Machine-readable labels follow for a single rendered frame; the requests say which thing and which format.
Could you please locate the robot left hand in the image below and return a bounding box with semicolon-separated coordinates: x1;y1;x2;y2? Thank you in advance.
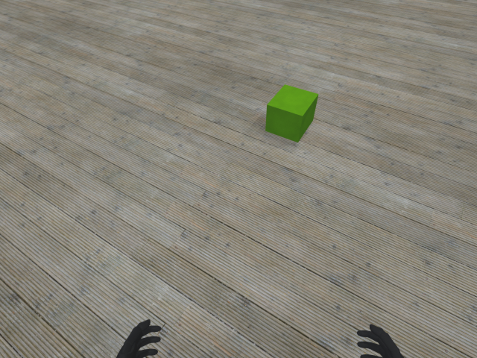
116;319;161;358

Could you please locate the carton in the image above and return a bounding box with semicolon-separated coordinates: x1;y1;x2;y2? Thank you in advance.
265;85;318;142

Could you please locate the robot right hand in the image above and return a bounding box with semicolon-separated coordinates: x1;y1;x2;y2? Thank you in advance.
357;324;404;358

